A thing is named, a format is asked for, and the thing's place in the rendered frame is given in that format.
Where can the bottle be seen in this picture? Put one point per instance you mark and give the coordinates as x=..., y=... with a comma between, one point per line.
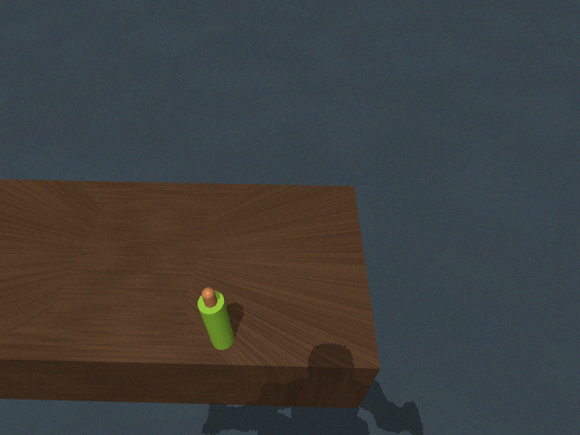
x=213, y=310

